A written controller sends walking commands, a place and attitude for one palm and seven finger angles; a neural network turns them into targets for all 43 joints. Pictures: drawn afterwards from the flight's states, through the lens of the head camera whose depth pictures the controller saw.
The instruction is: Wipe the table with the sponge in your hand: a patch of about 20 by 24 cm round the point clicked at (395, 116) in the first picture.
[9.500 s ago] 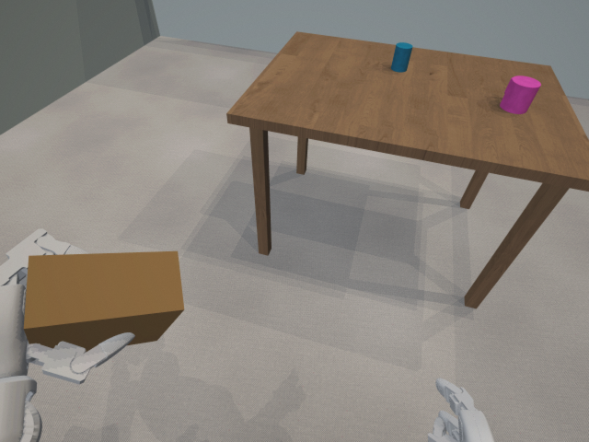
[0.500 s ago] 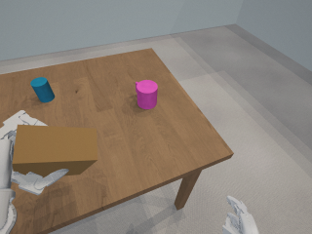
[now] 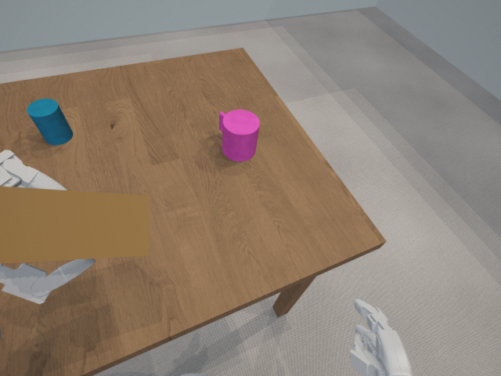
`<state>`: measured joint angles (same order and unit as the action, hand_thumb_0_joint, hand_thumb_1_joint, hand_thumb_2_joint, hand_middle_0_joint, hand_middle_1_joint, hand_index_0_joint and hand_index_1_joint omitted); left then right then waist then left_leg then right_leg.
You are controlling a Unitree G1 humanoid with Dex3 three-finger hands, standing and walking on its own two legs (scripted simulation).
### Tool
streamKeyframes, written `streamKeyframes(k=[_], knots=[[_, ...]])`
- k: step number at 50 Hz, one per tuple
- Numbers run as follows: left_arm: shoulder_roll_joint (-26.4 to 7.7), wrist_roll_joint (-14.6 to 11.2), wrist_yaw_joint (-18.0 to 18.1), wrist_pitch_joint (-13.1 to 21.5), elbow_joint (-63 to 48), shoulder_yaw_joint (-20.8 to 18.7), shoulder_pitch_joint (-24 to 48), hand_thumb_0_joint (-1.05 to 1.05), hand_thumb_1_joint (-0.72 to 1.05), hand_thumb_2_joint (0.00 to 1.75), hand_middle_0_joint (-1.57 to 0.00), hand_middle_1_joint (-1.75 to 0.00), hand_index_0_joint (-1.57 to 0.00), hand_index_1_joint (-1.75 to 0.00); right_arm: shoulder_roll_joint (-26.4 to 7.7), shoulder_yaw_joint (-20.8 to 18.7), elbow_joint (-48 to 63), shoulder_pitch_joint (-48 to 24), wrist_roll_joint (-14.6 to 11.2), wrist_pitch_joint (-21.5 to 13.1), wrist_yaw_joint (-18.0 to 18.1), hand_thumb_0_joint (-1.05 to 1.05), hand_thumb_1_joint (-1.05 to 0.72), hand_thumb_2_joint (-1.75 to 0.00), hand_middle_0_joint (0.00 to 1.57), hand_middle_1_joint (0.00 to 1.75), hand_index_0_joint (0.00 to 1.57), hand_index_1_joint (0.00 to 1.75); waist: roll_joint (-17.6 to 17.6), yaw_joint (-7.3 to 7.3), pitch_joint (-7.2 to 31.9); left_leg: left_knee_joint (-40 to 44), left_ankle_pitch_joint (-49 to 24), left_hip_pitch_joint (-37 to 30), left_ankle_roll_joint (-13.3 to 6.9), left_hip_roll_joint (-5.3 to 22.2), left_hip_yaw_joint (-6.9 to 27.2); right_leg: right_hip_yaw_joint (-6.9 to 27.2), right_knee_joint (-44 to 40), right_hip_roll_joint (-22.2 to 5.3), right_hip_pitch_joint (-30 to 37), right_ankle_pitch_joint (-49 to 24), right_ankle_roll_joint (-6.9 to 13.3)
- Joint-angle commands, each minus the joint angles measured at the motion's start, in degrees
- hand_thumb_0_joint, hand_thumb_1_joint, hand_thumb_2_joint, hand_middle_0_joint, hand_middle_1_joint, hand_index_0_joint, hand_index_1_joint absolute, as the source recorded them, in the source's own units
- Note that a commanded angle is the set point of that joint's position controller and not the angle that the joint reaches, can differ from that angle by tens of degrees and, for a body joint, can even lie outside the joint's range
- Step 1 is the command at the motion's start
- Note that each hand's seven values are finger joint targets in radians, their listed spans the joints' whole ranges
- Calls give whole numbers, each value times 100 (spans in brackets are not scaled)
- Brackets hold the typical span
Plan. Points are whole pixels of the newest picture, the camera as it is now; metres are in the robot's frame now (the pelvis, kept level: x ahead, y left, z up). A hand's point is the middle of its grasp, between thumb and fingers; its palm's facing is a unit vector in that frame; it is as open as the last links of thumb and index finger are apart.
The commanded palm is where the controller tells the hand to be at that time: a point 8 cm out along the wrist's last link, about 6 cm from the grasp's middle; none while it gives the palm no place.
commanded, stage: shuffle to correct the standing spot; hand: left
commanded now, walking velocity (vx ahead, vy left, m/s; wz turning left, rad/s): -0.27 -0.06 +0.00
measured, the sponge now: (92, 230) +0.24 +0.22 +0.15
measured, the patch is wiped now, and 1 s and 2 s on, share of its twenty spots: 0.00 0.00 0.00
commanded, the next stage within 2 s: come to a stop and stand still in 0.36 s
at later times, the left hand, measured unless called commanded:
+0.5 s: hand (41, 309) +0.15 +0.22 +0.17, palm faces +0.34 -0.83 -0.44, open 10.2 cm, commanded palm +0.10 +0.26 +0.18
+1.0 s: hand (38, 314) +0.15 +0.23 +0.16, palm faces +0.36 -0.84 -0.40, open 10.2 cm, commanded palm +0.08 +0.26 +0.18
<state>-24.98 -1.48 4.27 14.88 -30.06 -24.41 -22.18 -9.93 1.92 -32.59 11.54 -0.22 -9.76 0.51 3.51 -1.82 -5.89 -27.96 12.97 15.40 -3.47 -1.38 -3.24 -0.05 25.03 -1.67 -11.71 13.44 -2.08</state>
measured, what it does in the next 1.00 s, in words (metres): steps on the spot: left foot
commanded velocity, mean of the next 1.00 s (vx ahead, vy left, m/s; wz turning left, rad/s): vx -0.11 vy -0.03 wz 0.02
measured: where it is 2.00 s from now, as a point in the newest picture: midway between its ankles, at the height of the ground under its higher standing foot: outside the picture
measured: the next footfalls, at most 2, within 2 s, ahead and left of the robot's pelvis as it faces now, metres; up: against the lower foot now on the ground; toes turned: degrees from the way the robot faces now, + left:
left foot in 0.86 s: -0.04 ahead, +0.05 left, +0.00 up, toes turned -4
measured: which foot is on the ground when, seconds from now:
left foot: down 0.00-0.72, up 0.74-0.84, down 0.86-1.00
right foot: down 0.00-1.00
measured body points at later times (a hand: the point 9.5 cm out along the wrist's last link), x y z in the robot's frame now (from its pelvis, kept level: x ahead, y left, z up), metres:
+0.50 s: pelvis -0.06 -0.02 -0.01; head -0.01 +0.00 +0.43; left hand +0.13 +0.26 +0.20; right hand +0.13 -0.25 -0.08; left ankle +0.02 +0.07 -0.74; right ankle -0.01 -0.15 -0.74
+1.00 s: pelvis -0.09 -0.02 -0.02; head -0.07 +0.01 +0.43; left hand +0.12 +0.27 +0.18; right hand +0.05 -0.24 -0.10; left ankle -0.06 +0.08 -0.74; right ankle -0.07 -0.12 -0.71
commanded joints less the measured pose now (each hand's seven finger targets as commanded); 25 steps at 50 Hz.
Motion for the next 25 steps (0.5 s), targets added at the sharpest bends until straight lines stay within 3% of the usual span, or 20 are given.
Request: streamKeyframes(k=[1, 2, 5, 6, 7, 9, 10, 11, 12, 15, 16, 17, 19, 20, 21, 22, 24, 25], knots=[[-434, -79, 16, 260, -813, -284, -29, 0, 10, 130, -120, -160, -120, -160, -739, -333, 810, -175, 7, -239, 6, 0, -90, -90, 20, 30, 20, 30, -976, 21, 1394, 372, -3604, -1104, 272, 1234, 711, -235, 238, -34, -117, -502, 204], [-649, -67, 20, 264, -954, -425, 146, 0, 10, 130, -120, -160, -120, -160, -787, -362, 823, -178, 4, -219, 18, 0, -90, -90, 20, 30, 20, 30, -1041, 33, 1367, 356, -3549, -1022, 303, 1281, 710, -215, 216, -53, -75, -544, 224], [-727, -49, 24, 260, -1029, -557, 244, 0, 10, 130, -120, -160, -120, -160, -781, -322, 908, -348, -9, -193, 22, 0, -90, -90, 20, 30, 20, 30, -1044, -3, 1367, 367, -3256, -849, 274, 1241, 687, -252, 205, -4, -26, -577, 256], [-503, -104, -15, 276, -1068, -301, 198, 0, 10, 130, -120, -160, -120, -160, -729, -295, 981, -279, 9, -158, 22, 0, -90, -90, 20, 30, 20, 30, -1045, 29, 1385, 338, -3020, -708, 230, 1267, 792, -281, 126, -59, 52, -518, 269], [-678, -115, -4, 301, -1278, -427, 234, 0, 10, 130, -120, -160, -120, -160, -765, -323, 1030, -302, 3, -163, 39, 0, -90, -90, 20, 30, 20, 30, -1097, 23, 1380, 326, -2796, -548, 241, 1256, 823, -236, 148, -82, 152, -667, 322], [-718, -161, -12, 361, -1385, -519, 65, 0, 10, 130, -120, -160, -120, -160, -754, -320, 1103, -365, -3, -154, 68, 0, -90, -90, 20, 30, 20, 30, -998, -17, 1387, 241, -2185, -182, 205, 1187, 844, -130, 180, -151, 260, -969, 402], [-910, -149, 12, 369, -1358, -795, -47, 0, 10, 130, -120, -160, -120, -160, -763, -307, 1102, -468, -13, -172, 68, 0, -90, -90, 20, 30, 20, 30, -1055, -45, 1437, 330, -1934, -161, 163, 1163, 791, -158, 199, -91, 205, -866, 367], [-623, -210, -34, 418, -1418, -530, -129, 0, 10, 130, -120, -160, -120, -160, -704, -284, 1155, -395, 4, -138, 72, 0, -90, -90, 20, 30, 20, 30, -1029, -33, 1480, 214, -1750, -4, 118, 1183, 856, -173, 147, -139, 260, -964, 390], [-789, -227, -45, 465, -1554, -651, -50, 0, 10, 130, -120, -160, -120, -160, -737, -307, 1186, -405, -8, -161, 83, 0, -90, -90, 20, 30, 20, 30, -1035, -34, 1461, 125, -1511, 117, 132, 1139, 868, -51, 153, -184, 284, -1228, 443], [-863, -263, -50, 562, -1437, -811, -138, 0, 10, 130, -120, -160, -120, -160, -778, -353, 1083, -388, -26, -218, 149, 0, -90, -90, 20, 30, 20, 30, -594, 21, 1513, -295, -444, 29, 247, 690, 621, 422, -141, -439, -258, -1560, 681], [-638, -304, -83, 611, -1434, -550, -93, 0, 10, 130, -120, -160, -120, -160, -711, -348, 1094, -342, -14, -228, 170, 0, -90, -90, 20, 30, 20, 30, -526, 37, 1508, -432, -122, -2, 256, 614, 588, 468, -205, -581, -431, -1518, 743], [-836, -300, -71, 676, -1516, -665, 36, 0, 10, 130, -120, -160, -120, -160, -757, -367, 1059, -334, 3, -275, 199, 0, -90, -90, 20, 30, 20, 30, -445, 51, 1442, -553, 186, -27, 290, 488, 536, 579, -285, -688, -632, -1441, 799], [-881, -318, -54, 774, -1397, -684, 36, 0, 10, 130, -120, -160, -120, -160, -728, -398, 957, -249, 16, -327, 251, 0, -90, -90, 20, 30, 20, 30, -127, 87, 1379, -875, 642, -218, 344, 250, 424, 764, -551, -982, -1155, -819, 930], [-938, -304, -1, 747, -1193, -822, -95, 0, 10, 130, -120, -160, -120, -160, -756, -400, 843, -311, 8, -310, 271, 0, -90, -90, 20, 30, 20, 30, -191, 116, 1307, -900, 651, -379, 336, 257, 454, 819, -645, -988, -1489, -473, 957], [-711, -310, -27, 773, -1262, -558, -30, 0, 10, 130, -120, -160, -120, -160, -703, -375, 879, -276, 33, -294, 273, 0, -90, -90, 20, 30, 20, 30, -66, 104, 1328, -757, 718, -314, 303, 264, 514, 701, -596, -992, -1413, -295, 946], [-928, -289, -3, 821, -1335, -716, 109, 0, 10, 130, -120, -160, -120, -160, -748, -387, 882, -329, 37, -332, 292, 0, -90, -90, 20, 30, 20, 30, -97, 91, 1200, -598, 785, -231, 277, 281, 585, 676, -546, -935, -1458, -150, 918], [-878, -307, 7, 865, -1195, -713, -23, 0, 10, 130, -120, -160, -120, -160, -784, -388, 888, -325, 35, -368, 307, 0, -90, -90, 20, 30, 20, 30, -318, 85, 1183, -140, 1017, -65, 199, 502, 885, 529, -311, -680, -1374, 346, 772], [-901, -282, 66, 792, -963, -785, -283, 0, 10, 130, -120, -160, -120, -160, -855, -353, 854, -461, 8, -342, 318, 0, -90, -90, 20, 30, 20, 30, -748, 96, 1216, 316, 1376, -6, 104, 799, 1191, 412, -100, -376, -1366, 867, 567]])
